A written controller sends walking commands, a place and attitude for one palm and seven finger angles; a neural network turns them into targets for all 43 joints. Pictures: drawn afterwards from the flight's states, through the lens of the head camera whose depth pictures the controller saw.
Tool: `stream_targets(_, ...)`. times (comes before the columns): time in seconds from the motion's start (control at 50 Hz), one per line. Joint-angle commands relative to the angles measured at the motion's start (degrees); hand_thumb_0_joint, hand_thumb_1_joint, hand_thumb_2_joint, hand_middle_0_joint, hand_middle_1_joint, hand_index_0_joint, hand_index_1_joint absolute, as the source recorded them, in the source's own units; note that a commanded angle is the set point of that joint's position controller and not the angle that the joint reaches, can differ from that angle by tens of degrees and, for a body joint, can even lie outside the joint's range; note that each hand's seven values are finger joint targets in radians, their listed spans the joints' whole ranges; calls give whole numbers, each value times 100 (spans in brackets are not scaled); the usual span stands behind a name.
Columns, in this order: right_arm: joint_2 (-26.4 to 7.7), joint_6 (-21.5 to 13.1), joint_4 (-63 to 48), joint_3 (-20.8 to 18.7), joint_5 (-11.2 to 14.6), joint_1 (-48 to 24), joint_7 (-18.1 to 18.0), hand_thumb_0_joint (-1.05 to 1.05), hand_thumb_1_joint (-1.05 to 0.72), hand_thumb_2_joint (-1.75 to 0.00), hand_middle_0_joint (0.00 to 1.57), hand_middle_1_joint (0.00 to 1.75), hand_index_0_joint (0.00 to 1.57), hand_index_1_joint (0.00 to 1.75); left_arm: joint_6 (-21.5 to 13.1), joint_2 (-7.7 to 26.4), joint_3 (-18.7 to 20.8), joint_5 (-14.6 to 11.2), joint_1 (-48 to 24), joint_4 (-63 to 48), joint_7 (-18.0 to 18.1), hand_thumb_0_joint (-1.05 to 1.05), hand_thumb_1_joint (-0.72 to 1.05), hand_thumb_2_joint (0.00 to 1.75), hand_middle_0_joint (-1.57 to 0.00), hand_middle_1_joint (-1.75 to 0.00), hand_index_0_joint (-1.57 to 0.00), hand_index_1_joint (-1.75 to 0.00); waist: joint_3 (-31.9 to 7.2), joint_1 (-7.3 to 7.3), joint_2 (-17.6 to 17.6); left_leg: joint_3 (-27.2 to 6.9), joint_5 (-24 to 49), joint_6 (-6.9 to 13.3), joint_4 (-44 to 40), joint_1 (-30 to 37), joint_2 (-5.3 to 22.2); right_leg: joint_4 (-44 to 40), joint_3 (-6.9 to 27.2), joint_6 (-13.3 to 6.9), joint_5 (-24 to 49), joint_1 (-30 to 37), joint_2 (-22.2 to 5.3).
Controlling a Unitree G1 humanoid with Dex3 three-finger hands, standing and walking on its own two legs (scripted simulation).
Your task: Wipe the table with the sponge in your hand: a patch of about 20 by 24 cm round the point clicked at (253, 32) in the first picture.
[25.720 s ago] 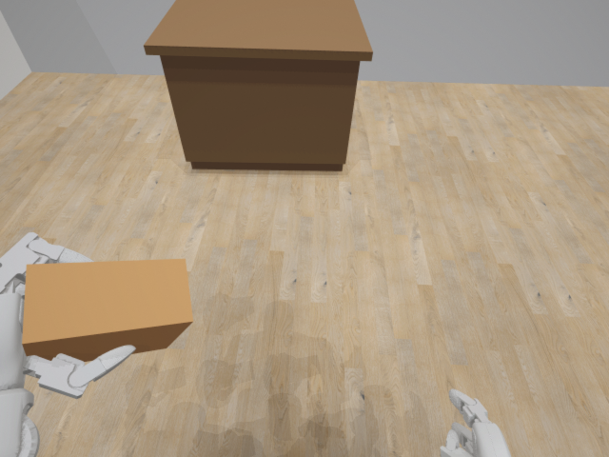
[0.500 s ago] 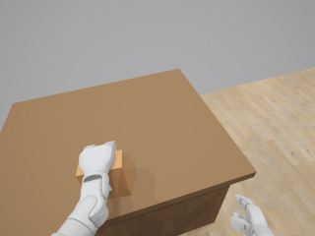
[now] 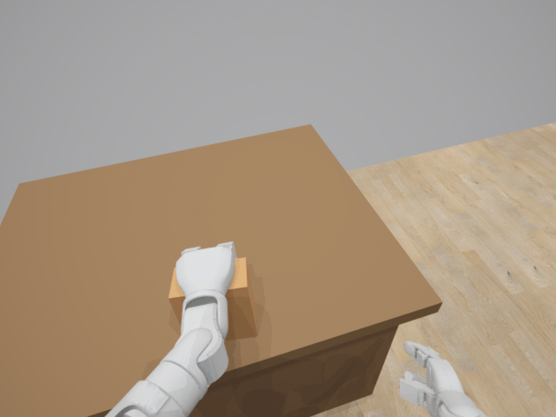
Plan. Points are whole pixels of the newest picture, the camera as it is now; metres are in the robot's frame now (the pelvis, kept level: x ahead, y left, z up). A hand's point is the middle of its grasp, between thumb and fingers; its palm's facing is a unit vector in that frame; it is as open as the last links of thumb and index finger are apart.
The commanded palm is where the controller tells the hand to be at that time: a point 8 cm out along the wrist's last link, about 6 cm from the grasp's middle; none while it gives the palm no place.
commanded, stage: wipe forward along the third lane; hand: left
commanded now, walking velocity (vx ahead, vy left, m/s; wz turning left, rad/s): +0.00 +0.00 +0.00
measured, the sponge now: (219, 310) +0.30 +0.16 -0.05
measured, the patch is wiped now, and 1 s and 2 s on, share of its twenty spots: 0.75 0.90 1.00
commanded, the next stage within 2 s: wipe back along the third lane in 1.56 s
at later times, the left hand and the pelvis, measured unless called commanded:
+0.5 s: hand (213, 268) +0.35 +0.17 +0.01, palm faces -0.06 -0.03 -1.00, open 10.7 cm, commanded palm +0.32 +0.17 +0.04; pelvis -0.01 -0.01 +0.00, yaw -1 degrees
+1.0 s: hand (206, 244) +0.40 +0.20 +0.01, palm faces -0.08 -0.02 -1.00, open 10.6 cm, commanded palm +0.38 +0.20 +0.04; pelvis -0.01 +0.01 -0.01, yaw -1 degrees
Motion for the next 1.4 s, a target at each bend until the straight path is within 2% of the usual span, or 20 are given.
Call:
stream_targets(0.0,-548,-227,-940,-160,28,-1136,-27,0,-90,-90,20,30,20,30,-141,69,167,14,-1643,-549,65,0,10,130,-120,-160,-120,-160,-946,-185,-954,23,607,276,-185,477,-201,-710,329,-114,1293,100,-39)
stream_targets(0.02,-548,-234,-940,-157,22,-1114,-49,0,-90,-90,20,30,20,30,-151,51,154,10,-1653,-453,69,0,10,130,-120,-160,-120,-160,-917,-193,-940,39,546,285,-188,448,-214,-748,352,-103,1230,76,-44)
stream_targets(0.06,-601,-228,-871,-176,10,-1076,-106,0,-90,-90,20,30,20,30,-184,475,627,3,-1738,-283,126,0,10,130,-120,-160,-120,-160,-959,-138,-1038,3,438,266,-211,347,-232,-803,489,-118,1141,110,-24)
stream_targets(0.08,-575,-225,-896,-147,22,-1047,-131,0,-90,-90,20,30,20,30,-184,256,399,11,-1830,-219,139,0,10,130,-120,-160,-120,-160,-975,-219,-980,56,391,275,-222,319,-226,-766,405,-83,1104,102,-57)
stream_targets(0.12,-583,-230,-835,-156,21,-994,-162,0,-90,-90,20,30,20,30,-195,277,436,66,-2053,48,177,0,10,130,-120,-160,-120,-160,-834,-265,-966,62,307,263,-213,267,-212,-796,414,-86,971,-74,-56)
stream_targets(0.16,-616,-233,-802,-180,0,-955,-199,0,-90,-90,20,30,20,30,-199,595,836,47,-2007,215,224,0,10,130,-120,-160,-120,-160,-969,-181,-954,53,310,252,-209,207,-220,-815,486,-98,1017,4,-47)
stream_targets(0.2,-593,-224,-809,-148,20,-891,-241,0,-90,-90,20,30,20,30,-178,419,651,31,-2163,446,242,0,10,130,-120,-160,-120,-160,-860,-294,-1070,103,176,260,-199,79,-218,-822,433,-38,894,-72,-79)
stream_targets(0.26,-640,-220,-734,-164,-4,-793,-295,0,-90,-90,20,30,20,30,-167,771,1063,72,-2335,804,293,0,10,130,-120,-160,-120,-160,-910,-248,-987,66,47,237,-223,-53,-217,-832,497,-65,652,-166,-58)
stream_targets(0.28,-608,-229,-781,-149,-4,-753,-302,0,-90,-90,20,30,20,30,-160,549,851,50,-2312,857,298,0,10,130,-120,-160,-120,-160,-1000,-279,-880,134,72,252,-183,-52,-214,-780,437,-32,721,-123,-85)
stream_targets(0.36,-647,-226,-735,-149,-14,-611,-364,0,-90,-90,20,30,20,30,-160,901,1247,27,-2470,1252,343,0,10,130,-120,-160,-120,-160,-1016,-303,-1032,110,-23,239,-160,-307,-213,-797,525,-11,663,-156,-81)
stream_targets(0.46,-665,-247,-727,-164,-15,-400,-401,0,-90,-90,20,30,20,30,-216,1003,1345,14,-2721,1486,353,0,10,130,-120,-160,-120,-160,-1213,-384,-1092,122,6,259,-86,-444,-180,-717,507,30,814,-137,-95)
stream_targets(0.52,-665,-266,-688,-160,-18,-283,-427,0,-90,-90,20,30,20,30,-251,899,1177,42,-3028,1699,348,0,10,130,-120,-160,-120,-160,-1064,-506,-990,160,-166,270,-69,-483,-158,-764,446,64,496,-396,-105)
stream_targets(0.6,-686,-313,-610,-172,-21,-119,-454,0,-90,-90,20,30,20,30,-367,1123,1343,31,-3435,1997,377,0,10,130,-120,-160,-120,-160,-1173,-557,-907,166,-195,278,-30,-517,-130,-713,368,74,389,-504,-93)
stream_targets(0.72,-720,-355,-565,-180,-41,111,-445,0,-90,-90,20,30,20,30,-478,1278,1512,4,-3409,2344,411,0,10,130,-120,-160,-120,-160,-1364,-553,-1078,182,-22,290,15,-665,-110,-645,357,107,820,-329,-102)
stream_targets(0.78,-754,-361,-528,-179,-45,200,-445,0,-90,-90,20,30,20,30,-509,1396,1543,28,-3751,2388,410,0,10,130,-120,-160,-120,-160,-1365,-649,-1046,155,53,304,27,-648,-89,-618,306,111,914,-400,-88)
stream_targets(0.92,-740,-349,-469,-214,-73,378,-368,0,-90,-90,20,30,20,30,-526,1250,1504,72,-3846,2603,455,0,10,130,-120,-160,-120,-160,-1612,-656,-747,183,342,281,83,-523,-58,-517,209,69,1264,-468,-66)
stream_targets(0.98,-757,-350,-431,-230,-85,414,-364,0,-90,-90,20,30,20,30,-549,1215,1491,65,-4027,2701,481,0,10,130,-120,-160,-120,-160,-1576,-738,-925,149,437,294,113,-509,-35,-482,153,75,1346,-549,-45)
stream_targets(1.1,-765,-345,-352,-230,-100,515,-339,0,-90,-90,20,30,20,30,-506,1150,1394,137,-4438,2941,544,0,10,130,-120,-160,-120,-160,-1561,-841,-699,121,443,273,123,-453,6,-438,61,53,1126,-856,-18)
stream_targets(1.24,-823,-384,-240,-218,-127,703,-339,0,-90,-90,20,30,20,30,-467,1470,1566,146,-5094,3266,599,0,10,130,-120,-160,-120,-160,-1653,-986,-646,69,377,276,156,-518,53,-381,21,62,956,-1044,2)
stream_targets(1.38,-844,-437,-197,-267,-165,979,-282,0,-90,-90,20,30,20,30,-526,1399,1510,197,-5338,3425,553,0,10,130,-120,-160,-120,-160,-2036,-1056,-496,33,667,285,314,-422,82,-249,-31,49,1160,-1139,54)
